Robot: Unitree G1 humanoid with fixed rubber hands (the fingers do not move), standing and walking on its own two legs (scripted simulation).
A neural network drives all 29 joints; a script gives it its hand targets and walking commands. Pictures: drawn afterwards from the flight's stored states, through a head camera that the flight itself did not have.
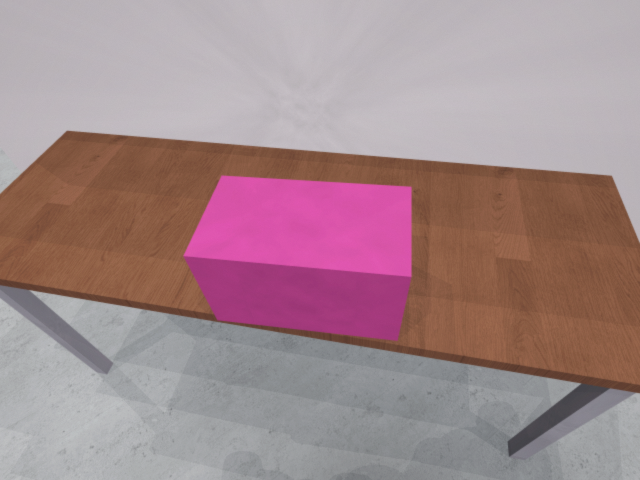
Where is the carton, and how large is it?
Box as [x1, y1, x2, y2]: [183, 176, 411, 340]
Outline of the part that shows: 221,176 183,256 217,319 397,340 411,276 411,187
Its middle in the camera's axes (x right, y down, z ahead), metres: -0.02 +0.03 +0.64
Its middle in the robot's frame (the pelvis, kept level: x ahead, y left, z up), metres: +0.46 +0.05 -0.03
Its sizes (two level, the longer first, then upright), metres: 0.313 0.172 0.185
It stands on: a table, 0.64 m high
